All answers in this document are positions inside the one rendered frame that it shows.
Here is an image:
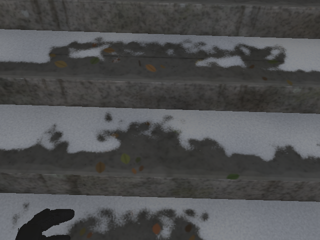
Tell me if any left robot hand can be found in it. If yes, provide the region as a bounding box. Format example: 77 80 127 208
15 208 75 240

